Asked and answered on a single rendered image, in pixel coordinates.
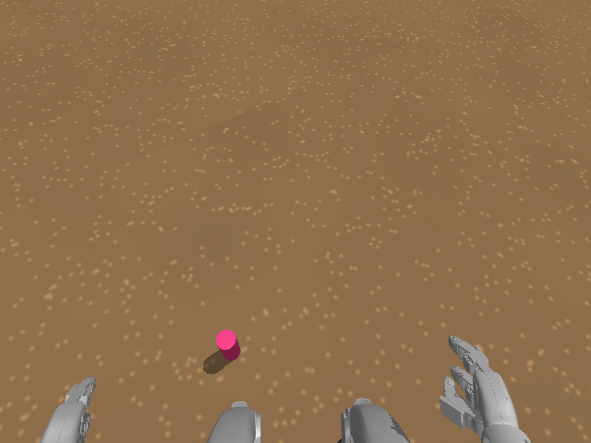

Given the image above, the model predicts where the right robot hand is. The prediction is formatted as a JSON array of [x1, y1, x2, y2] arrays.
[[440, 335, 519, 436]]

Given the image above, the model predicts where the right robot arm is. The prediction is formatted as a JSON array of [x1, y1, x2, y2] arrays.
[[481, 425, 531, 443]]

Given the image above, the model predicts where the left robot hand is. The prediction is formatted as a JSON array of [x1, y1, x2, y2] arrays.
[[40, 377, 96, 443]]

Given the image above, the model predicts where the can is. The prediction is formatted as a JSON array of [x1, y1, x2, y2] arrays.
[[216, 329, 240, 361]]

